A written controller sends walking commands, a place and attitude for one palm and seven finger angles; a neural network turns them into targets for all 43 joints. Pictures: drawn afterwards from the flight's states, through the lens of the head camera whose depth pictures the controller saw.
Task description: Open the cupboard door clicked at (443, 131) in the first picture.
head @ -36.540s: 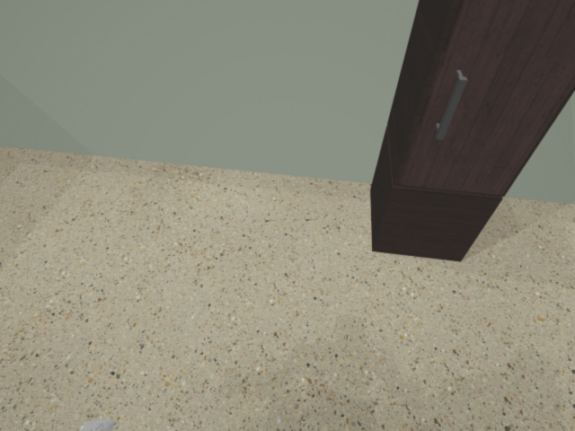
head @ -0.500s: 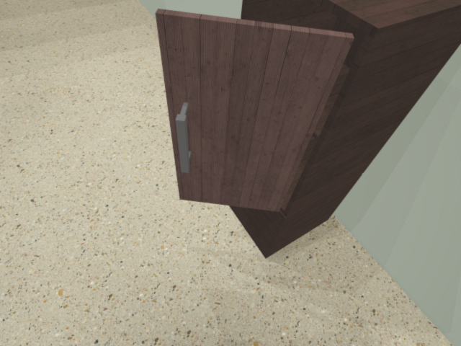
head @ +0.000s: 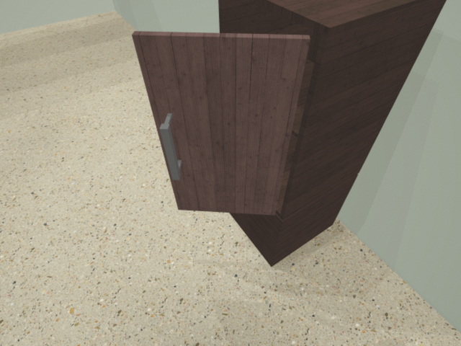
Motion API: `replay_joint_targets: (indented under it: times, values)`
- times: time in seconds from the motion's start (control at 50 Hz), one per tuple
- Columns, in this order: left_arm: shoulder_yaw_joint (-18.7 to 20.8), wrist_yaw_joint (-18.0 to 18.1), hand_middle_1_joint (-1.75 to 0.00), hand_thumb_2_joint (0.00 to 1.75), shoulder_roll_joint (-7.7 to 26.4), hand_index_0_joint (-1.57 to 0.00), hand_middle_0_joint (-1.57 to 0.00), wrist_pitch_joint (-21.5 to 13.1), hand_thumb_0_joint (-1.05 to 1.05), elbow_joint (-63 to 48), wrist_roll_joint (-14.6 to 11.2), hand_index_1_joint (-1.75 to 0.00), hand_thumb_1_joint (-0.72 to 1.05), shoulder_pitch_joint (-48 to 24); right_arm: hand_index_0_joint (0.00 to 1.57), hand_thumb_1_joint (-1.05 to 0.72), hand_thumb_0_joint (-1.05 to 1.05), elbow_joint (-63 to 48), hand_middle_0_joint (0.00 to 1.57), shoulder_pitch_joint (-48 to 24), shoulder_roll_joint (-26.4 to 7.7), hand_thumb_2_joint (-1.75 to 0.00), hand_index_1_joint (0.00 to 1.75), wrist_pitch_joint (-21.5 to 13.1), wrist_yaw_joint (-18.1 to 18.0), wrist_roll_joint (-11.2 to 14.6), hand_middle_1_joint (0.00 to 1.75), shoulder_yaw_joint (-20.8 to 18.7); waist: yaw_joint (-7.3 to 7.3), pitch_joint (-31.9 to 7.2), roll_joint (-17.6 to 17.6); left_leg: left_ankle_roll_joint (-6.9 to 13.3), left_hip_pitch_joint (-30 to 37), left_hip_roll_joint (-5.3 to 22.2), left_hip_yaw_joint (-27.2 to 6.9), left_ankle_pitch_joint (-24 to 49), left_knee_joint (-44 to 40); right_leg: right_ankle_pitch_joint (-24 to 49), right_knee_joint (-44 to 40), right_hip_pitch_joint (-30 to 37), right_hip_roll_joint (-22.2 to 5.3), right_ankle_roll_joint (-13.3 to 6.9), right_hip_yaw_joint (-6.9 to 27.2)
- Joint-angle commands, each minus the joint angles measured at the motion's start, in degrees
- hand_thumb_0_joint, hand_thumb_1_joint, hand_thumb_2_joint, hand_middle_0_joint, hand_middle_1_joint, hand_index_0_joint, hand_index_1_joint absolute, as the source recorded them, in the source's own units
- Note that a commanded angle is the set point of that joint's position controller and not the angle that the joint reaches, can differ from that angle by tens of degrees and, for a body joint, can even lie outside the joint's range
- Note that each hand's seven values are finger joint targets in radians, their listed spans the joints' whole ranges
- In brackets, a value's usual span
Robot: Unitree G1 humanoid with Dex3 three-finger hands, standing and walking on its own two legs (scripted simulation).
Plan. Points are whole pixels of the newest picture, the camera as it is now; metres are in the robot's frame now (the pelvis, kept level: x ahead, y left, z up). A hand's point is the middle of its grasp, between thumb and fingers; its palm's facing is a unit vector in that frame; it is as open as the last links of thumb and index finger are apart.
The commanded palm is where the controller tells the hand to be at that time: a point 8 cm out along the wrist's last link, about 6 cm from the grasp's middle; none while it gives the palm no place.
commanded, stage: look again from close up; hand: left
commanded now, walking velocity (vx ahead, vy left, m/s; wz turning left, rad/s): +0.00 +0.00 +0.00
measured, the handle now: (172, 148) +0.57 +0.17 -0.01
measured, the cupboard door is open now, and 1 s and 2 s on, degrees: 53 53 53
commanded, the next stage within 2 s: raise the hand with hooked fingers in 0.60 s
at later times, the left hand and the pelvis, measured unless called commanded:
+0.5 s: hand out of the picture +0.03 +0.20 -0.16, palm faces -0.02 -0.97 -0.26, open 7.4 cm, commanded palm none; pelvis +0.01 -0.01 +0.01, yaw -1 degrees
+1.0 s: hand (119, 316) +0.18 +0.20 -0.02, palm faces +0.03 -1.00 -0.07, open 8.0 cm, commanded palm +0.12 +0.27 -0.05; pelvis -0.03 -0.02 -0.05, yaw +2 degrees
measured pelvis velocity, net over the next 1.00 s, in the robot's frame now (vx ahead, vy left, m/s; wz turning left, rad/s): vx -0.03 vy -0.02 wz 0.04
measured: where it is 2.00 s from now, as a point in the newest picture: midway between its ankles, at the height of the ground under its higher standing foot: outside the picture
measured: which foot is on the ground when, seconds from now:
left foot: down 0.00-1.00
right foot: down 0.00-1.00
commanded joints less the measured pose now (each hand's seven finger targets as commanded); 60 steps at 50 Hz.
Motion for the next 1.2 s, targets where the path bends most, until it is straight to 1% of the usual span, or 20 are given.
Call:
replay_joint_targets:
  times: [0.0, 0.14, 0.34, 0.66, 0.68, 0.7, 0.72, 0.74, 0.76, 0.78, 0.8, 0.82, 0.84, 0.88, 0.94, 0.98, 1.02, 1.04, 1.12, 1.18]
  values:
    - [1.56, 0.35, -0.30, 0.90, 9.05, -0.20, -0.20, -1.15, 0.00, -3.14, -0.07, -0.30, 0.90, 1.00, 0.20, -0.90, 0.00, -2.60, 0.20, 0.41, -5.81, -0.90, 0.30, -1.40, -0.13, -0.06, 0.30, -0.70, 0.20, 3.84, -3.42, 1.49, 3.00, 2.22, -3.81, 1.22, -6.70, 2.01, -10.85, -9.67, -3.90, -2.85, 6.22]
    - [1.92, 0.22, -0.30, 0.90, 10.34, -0.20, -0.20, -1.69, 0.00, -1.65, -0.12, -0.30, 0.90, 1.89, 0.20, -0.90, 0.00, -0.39, 0.20, -0.38, -7.17, -0.90, 0.30, -2.58, -0.62, 0.23, 0.30, -0.45, 1.35, -0.05, -2.21, 1.97, 5.48, 3.48, -4.08, 10.03, -7.19, 14.78, -9.32, -3.96, -4.16, -2.43, 5.38]
    - [2.02, -0.16, -0.30, 0.90, 12.09, -0.20, -0.20, -1.64, 0.00, 0.46, -0.08, -0.30, 0.90, 0.40, 0.20, -0.90, 0.00, 1.88, 0.20, -2.73, -9.04, -0.90, 0.30, -2.60, -0.72, 0.32, 0.30, -0.44, 1.55, 1.20, -1.86, 1.80, 6.65, 3.97, -4.06, 9.59, -9.00, 15.30, -11.01, -4.00, -4.71, -2.38, 5.69]
    - [2.05, -0.63, -0.30, 0.90, 14.76, -0.20, -0.20, -1.57, 0.00, 2.00, -0.03, -0.30, 0.90, -2.43, 0.20, -0.90, 0.00, 2.82, 0.20, -6.37, -12.65, -0.90, 0.30, -2.87, -0.71, 0.40, 0.30, -0.47, 1.67, -1.05, -1.98, 1.88, 9.45, 4.80, -4.64, 13.88, -10.73, 19.01, -11.49, -2.23, -5.26, -1.88, 5.56]
    - [1.04, 2.31, -0.30, 0.90, 8.64, -0.20, -0.20, -1.97, 0.00, 3.09, 0.25, -0.30, 0.90, 3.27, 0.20, -0.90, 0.00, -0.53, 0.20, -5.41, -9.66, -0.90, 0.30, -2.61, -0.79, 0.94, 0.30, -0.52, 1.33, 0.50, 2.13, 0.00, 7.85, 5.23, -1.24, 20.28, 1.70, 35.96, -12.36, -4.07, -8.21, 0.68, 8.46]
    - [17.47, 1.79, -0.32, 0.89, 27.97, -0.20, -0.20, -13.92, 0.00, -81.83, -10.00, -0.32, 0.88, -37.78, 0.20, -0.90, 0.00, -16.91, 0.20, -0.52, -15.09, -0.90, 0.30, -10.31, -2.77, 3.51, 0.30, -2.77, -3.18, -27.15, 8.78, 1.54, 21.40, -2.28, -4.52, 31.86, -5.97, 41.32, -4.20, 1.73, -2.45, -2.19, -0.96]
    - [15.20, 2.74, -0.33, 0.88, 21.80, -0.20, -0.20, -11.95, 0.00, -65.21, -5.54, -0.33, 0.85, -6.42, 0.20, -0.90, 0.00, -15.92, 0.20, -4.52, -11.83, -0.90, 0.30, -16.11, -5.21, 2.85, 0.30, -1.80, 2.56, -24.84, 17.29, 2.88, 30.49, 1.27, -6.72, 40.86, -8.46, 26.63, 2.61, -5.11, 0.52, -2.13, -3.20]
    - [7.52, 3.07, -0.34, 0.87, 7.58, -0.21, -0.21, -5.73, 0.00, -58.51, -8.79, -0.34, 0.83, 8.70, 0.20, -0.90, 0.00, -15.69, 0.20, -5.47, -8.97, -0.90, 0.30, -17.69, -4.84, 3.38, 0.30, -1.95, 0.28, -18.02, 15.67, 1.90, 24.52, 0.92, -6.01, 39.49, -8.60, 11.90, 3.31, -10.47, 1.00, -1.25, -6.03]
    - [7.88, 1.77, -0.36, 0.86, 3.29, -0.21, -0.21, -5.82, 0.00, -54.53, -9.82, -0.36, 0.81, 5.05, 0.20, -0.90, 0.00, -14.93, 0.20, -2.13, -8.75, -0.90, 0.30, -17.59, -4.21, 3.81, 0.30, -3.15, -2.07, -9.30, 5.58, 1.38, 18.21, 1.12, -5.75, 34.71, -5.58, 11.41, 0.48, -13.99, 0.80, -0.59, -5.59]
    - [10.66, -0.17, -0.37, 0.85, 5.56, -0.21, -0.21, -8.46, 0.00, -53.54, -10.76, -0.37, 0.78, 1.72, 0.20, -0.90, 0.00, -17.33, 0.20, -3.31, -10.45, -0.90, 0.30, -17.43, -4.03, 2.63, 0.30, -4.34, -1.69, -2.85, -0.42, 0.84, 8.83, 0.11, -5.99, 24.36, -2.18, 11.94, -2.45, -16.68, 0.84, -0.24, -6.19]
    - [13.03, -2.72, -0.39, 0.84, 5.53, -0.21, -0.21, -11.86, 0.00, -46.60, -11.61, -0.39, 0.76, 6.41, 0.20, -0.90, 0.00, -17.98, 0.20, -3.95, -11.00, -0.90, 0.30, -16.96, -3.93, 2.09, 0.30, -5.09, -1.30, -1.05, -9.69, 0.61, 1.33, -1.05, -5.16, 16.00, 0.88, 14.17, -2.31, -19.14, 1.06, -0.04, -6.69]
    - [13.07, -5.97, -0.40, 0.83, 3.47, -0.21, -0.21, -16.14, 0.00, -41.00, -12.58, -0.40, 0.74, 11.79, 0.20, -0.90, 0.00, -19.51, 0.20, -4.70, -10.63, -0.90, 0.30, -16.85, -3.70, 1.64, 0.30, -4.93, 0.01, -0.23, -14.02, 0.54, -5.18, -1.86, -5.09, 12.79, 4.06, 15.13, 1.32, -21.95, 1.23, 0.08, -6.95]
    - [14.35, -10.11, -0.42, 0.82, 3.54, -0.21, -0.21, -20.07, 0.00, -36.78, -13.07, -0.42, 0.71, 16.84, 0.20, -0.90, 0.00, -21.09, 0.20, -5.19, -10.34, -0.90, 0.30, -17.03, -2.83, 2.02, 0.30, -5.16, 2.61, -1.60, -12.30, 0.30, -8.57, -2.88, -4.55, 14.85, 7.52, 20.05, 5.67, -21.77, 0.75, -0.44, -6.27]
    - [17.33, -18.21, -0.45, 0.80, 5.95, -0.22, -0.22, -29.15, 0.00, -38.57, -14.70, -0.45, 0.67, 16.95, 0.20, -0.90, 0.00, -23.89, 0.20, -7.41, -10.63, -0.90, 0.30, -17.17, -1.56, 1.51, 0.30, -5.74, 4.95, -11.29, -12.19, -0.20, -14.60, -3.24, -3.53, 14.70, 14.40, 22.37, 14.78, -24.28, 0.87, -0.65, -5.12]
    - [21.04, -29.75, -0.50, 0.77, 13.01, -0.22, -0.22, -38.73, 0.00, -41.06, -17.64, -0.50, 0.60, 7.64, 0.20, -0.90, 0.00, -27.48, 0.20, -8.04, -11.05, -0.90, 0.30, -18.75, -0.38, 2.02, 0.30, -5.66, 4.44, -15.86, -2.11, -0.06, -21.93, -3.19, -4.24, 8.12, 23.00, 14.69, 21.72, -31.48, 0.18, -1.44, -0.32]
    - [24.20, -33.61, -0.53, 0.75, 15.79, -0.22, -0.22, -38.72, 0.00, -45.73, -21.61, -0.53, 0.55, 2.93, 0.20, -0.90, 0.00, -31.10, 0.20, -8.14, -11.27, -0.90, 0.30, -19.05, -0.86, 2.72, 0.30, -5.54, 4.30, -22.28, -1.65, 0.69, -24.55, -3.16, -3.44, 3.47, 26.36, 6.19, 21.49, -32.37, -0.06, -0.74, 2.98]
    - [25.07, -34.38, -0.55, 0.73, 16.99, -0.23, -0.23, -36.85, 0.00, -52.03, -24.92, -0.55, 0.50, -2.31, 0.20, -0.90, 0.00, -33.19, 0.20, -7.56, -11.00, -0.90, 0.30, -18.94, -2.02, 3.14, 0.30, -4.68, 3.74, -23.29, 1.02, 1.17, -26.00, -2.60, -3.55, -0.78, 28.04, -2.07, 19.84, -33.62, 0.00, -0.23, 5.05]
    - [25.00, -34.27, -0.57, 0.72, 17.87, -0.23, -0.23, -35.70, 0.00, -54.55, -25.92, -0.57, 0.48, -6.32, 0.20, -0.90, 0.00, -33.56, 0.20, -6.53, -11.09, -0.90, 0.30, -18.77, -2.64, 3.18, 0.30, -4.23, 2.64, -22.02, -1.02, 1.39, -27.80, -2.08, -4.10, -3.20, 29.08, -6.64, 18.93, -34.92, 0.41, -0.07, 6.18]
    - [20.46, -31.85, -0.63, 0.68, 17.84, -0.24, -0.24, -32.89, 0.00, -62.61, -24.00, -0.63, 0.39, -14.37, 0.20, -0.90, 0.00, -32.70, 0.20, -4.34, -11.40, -0.90, 0.30, -19.38, -5.18, 3.24, 0.30, -2.81, -0.49, -19.01, 2.82, 2.51, -27.51, -0.88, -5.25, -8.33, 29.41, -15.62, 16.81, -39.80, 1.16, -0.55, 6.40]
    - [20.40, -31.02, -0.68, 0.65, 19.32, -0.24, -0.24, -28.96, 0.00, -60.60, -22.41, -0.68, 0.32, -14.12, 0.20, -0.90, 0.00, -31.64, 0.20, -3.41, -11.79, -0.90, 0.30, -19.58, -6.28, 3.28, 0.30, -2.06, -0.80, -17.97, 2.38, 2.61, -27.94, -0.70, -6.35, -8.67, 28.67, -14.98, 16.98, -40.48, 1.73, -0.70, 5.18]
